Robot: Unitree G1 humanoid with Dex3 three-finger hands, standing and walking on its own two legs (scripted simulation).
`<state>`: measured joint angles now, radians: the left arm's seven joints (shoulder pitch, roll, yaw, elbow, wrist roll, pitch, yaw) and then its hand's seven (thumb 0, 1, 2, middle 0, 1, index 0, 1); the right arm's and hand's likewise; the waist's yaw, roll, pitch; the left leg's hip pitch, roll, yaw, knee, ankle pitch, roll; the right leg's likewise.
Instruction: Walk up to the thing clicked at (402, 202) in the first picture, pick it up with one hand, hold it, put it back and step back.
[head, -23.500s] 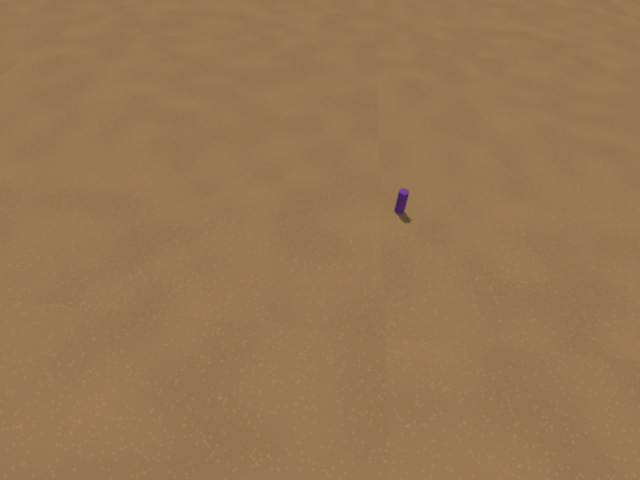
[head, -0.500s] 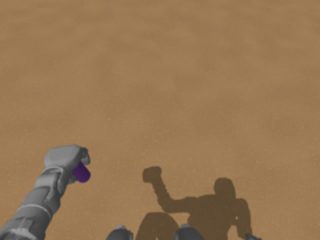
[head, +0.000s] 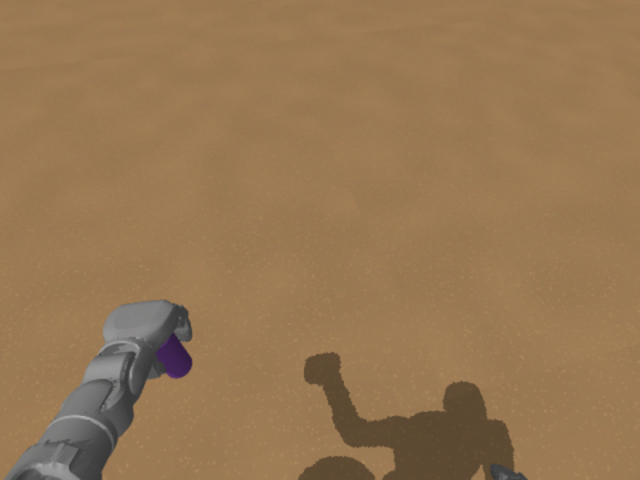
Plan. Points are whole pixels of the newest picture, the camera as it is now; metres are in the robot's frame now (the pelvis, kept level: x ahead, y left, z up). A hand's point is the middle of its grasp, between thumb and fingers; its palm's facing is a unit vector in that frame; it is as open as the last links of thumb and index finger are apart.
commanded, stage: hold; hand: left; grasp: from above
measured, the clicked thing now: (167, 351) +0.34 +0.22 -0.10
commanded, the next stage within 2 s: crouch in 1.76 s
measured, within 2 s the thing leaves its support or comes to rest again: neither
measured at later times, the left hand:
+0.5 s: hand (150, 346) +0.31 +0.21 -0.02, palm faces -0.42 -0.06 -0.90, open 7.0 cm
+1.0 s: hand (149, 354) +0.29 +0.20 +0.00, palm faces -0.42 -0.07 -0.91, open 7.0 cm
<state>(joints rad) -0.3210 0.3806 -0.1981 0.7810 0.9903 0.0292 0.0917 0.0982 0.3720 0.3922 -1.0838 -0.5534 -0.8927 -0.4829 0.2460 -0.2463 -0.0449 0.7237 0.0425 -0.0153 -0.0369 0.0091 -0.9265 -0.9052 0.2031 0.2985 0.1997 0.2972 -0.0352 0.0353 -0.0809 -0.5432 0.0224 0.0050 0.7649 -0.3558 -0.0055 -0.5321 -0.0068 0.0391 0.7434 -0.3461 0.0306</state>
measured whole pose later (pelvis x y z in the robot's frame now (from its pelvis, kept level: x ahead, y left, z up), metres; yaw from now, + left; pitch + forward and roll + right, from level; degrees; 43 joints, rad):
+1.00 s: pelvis -0.01 -0.01 +0.02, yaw -1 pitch +1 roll +0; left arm -0.24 0.39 -0.22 0.58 0.97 0.04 -0.05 0.12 0.41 0.35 -1.07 -0.52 -0.90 -0.45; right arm 0.20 -0.25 -0.03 0.66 0.07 0.05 -0.05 0.01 -0.92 -0.90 0.20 0.30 0.20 0.30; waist 0.01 0.05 -0.03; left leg -0.32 0.02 0.02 0.55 -0.26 -0.01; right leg -0.33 -0.01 0.05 0.57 -0.26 0.02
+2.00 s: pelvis +0.01 -0.01 +0.03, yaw -1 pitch +1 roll +1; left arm -0.21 0.39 -0.21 0.57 0.97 0.01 -0.06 0.10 0.43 0.32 -1.00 -0.50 -0.90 -0.44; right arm 0.19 -0.25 -0.03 0.65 0.08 0.08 -0.05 0.01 -0.91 -0.90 0.20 0.30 0.20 0.30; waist 0.01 0.05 -0.02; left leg -0.24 0.02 0.02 0.47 -0.24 -0.01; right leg -0.26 -0.01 0.05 0.49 -0.25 0.02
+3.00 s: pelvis -0.07 +0.00 -0.27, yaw -1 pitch +36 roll -4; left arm -0.73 0.51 -0.01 1.23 1.19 -0.12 0.38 0.08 0.45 0.28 -1.05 -0.48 -0.90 -0.41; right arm 0.18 -0.23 -0.04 0.76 -0.07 -0.06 0.04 0.01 -0.91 -0.90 0.21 0.30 0.20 0.30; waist -0.15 0.03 -0.20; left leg -1.92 0.00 -0.08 1.92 -0.64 -0.01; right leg -1.87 0.00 -0.01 1.88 -0.65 0.04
